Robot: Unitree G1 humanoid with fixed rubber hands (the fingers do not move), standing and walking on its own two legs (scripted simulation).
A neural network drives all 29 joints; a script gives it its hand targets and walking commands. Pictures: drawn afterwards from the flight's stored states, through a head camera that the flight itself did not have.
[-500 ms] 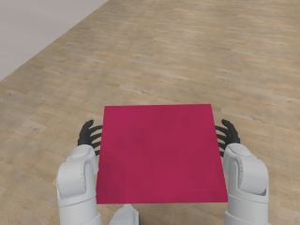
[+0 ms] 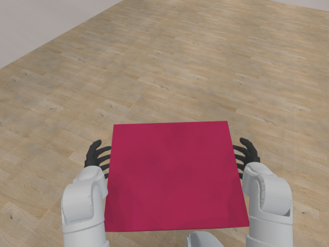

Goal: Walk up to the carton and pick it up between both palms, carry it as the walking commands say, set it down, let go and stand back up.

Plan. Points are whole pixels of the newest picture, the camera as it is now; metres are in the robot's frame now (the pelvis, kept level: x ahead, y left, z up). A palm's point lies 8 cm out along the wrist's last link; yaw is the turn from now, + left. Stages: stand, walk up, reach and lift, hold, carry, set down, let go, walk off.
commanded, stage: carry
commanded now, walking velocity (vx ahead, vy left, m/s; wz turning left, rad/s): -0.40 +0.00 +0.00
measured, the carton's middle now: (171, 180) +0.28 +0.01 -0.02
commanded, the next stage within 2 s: none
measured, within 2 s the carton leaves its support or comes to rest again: neither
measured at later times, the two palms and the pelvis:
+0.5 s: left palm out of the picture +0.00 +0.15 +0.08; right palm out of the picture -0.02 -0.20 +0.07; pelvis -0.28 +0.00 -0.01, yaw -1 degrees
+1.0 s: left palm out of the picture -0.29 +0.18 +0.08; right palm out of the picture -0.29 -0.17 +0.07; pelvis -0.56 +0.01 -0.02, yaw -2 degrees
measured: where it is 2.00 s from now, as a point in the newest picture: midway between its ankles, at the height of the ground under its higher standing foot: outside the picture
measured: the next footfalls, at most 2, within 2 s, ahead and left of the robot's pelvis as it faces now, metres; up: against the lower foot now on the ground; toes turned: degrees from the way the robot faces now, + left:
right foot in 0.20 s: -0.15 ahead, -0.14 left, +0.00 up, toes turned -3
left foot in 0.58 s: -0.35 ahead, +0.13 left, +0.00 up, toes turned +2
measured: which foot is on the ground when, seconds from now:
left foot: down 0.00-0.22, up 0.24-0.56, down 0.58-1.00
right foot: up 0.00-0.18, down 0.20-0.58, up 0.60-0.98, down 1.00-1.00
